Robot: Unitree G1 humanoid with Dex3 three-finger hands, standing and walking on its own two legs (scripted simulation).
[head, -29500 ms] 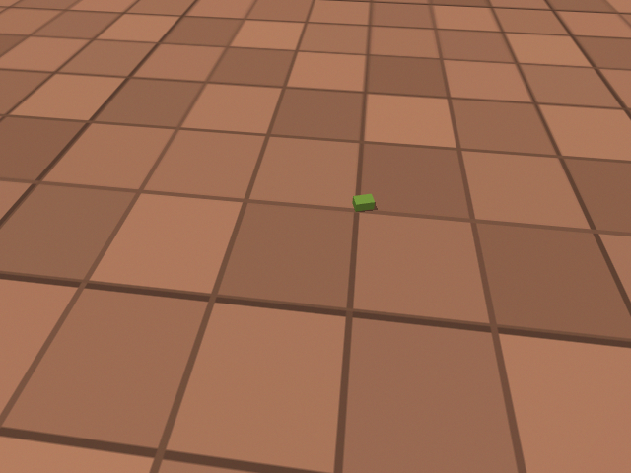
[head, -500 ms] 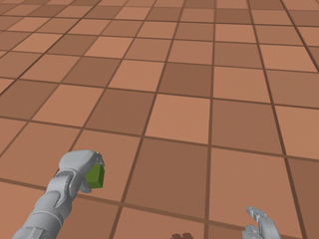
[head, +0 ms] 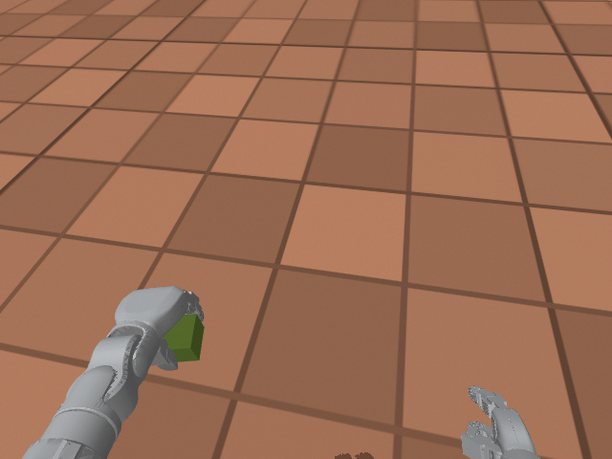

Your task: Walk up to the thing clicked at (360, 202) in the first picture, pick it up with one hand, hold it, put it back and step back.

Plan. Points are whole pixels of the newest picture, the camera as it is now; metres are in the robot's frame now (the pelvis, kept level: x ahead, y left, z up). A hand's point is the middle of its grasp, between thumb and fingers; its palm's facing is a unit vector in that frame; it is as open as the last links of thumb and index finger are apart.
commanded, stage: hold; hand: left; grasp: from above
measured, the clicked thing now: (170, 339) +0.30 +0.22 -0.06
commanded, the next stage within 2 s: crouch in 0.50 s
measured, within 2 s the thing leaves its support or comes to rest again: neither
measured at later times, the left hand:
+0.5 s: hand (163, 335) +0.30 +0.22 -0.03, palm faces -0.43 -0.05 -0.90, open 8.2 cm
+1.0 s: hand (177, 356) +0.30 +0.23 -0.11, palm faces -0.44 +0.02 -0.90, open 8.2 cm
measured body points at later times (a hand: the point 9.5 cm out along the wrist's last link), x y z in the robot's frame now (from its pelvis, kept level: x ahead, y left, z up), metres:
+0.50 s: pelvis +0.01 +0.00 +0.00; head +0.01 -0.02 +0.45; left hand +0.31 +0.22 +0.02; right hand +0.15 -0.25 -0.11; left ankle +0.01 +0.12 -0.74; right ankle +0.01 -0.12 -0.74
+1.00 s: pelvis -0.02 +0.00 -0.04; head +0.04 +0.00 +0.41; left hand +0.32 +0.23 -0.06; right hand +0.12 -0.27 -0.15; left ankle +0.01 +0.12 -0.74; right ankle +0.01 -0.12 -0.74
